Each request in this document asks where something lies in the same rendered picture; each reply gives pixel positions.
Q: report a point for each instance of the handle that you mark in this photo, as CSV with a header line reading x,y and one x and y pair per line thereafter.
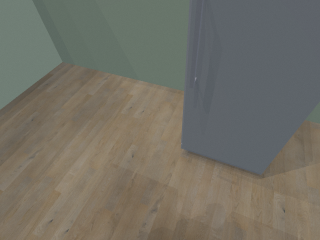
x,y
196,39

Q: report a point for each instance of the fridge door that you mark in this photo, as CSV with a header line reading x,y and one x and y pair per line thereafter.
x,y
257,78

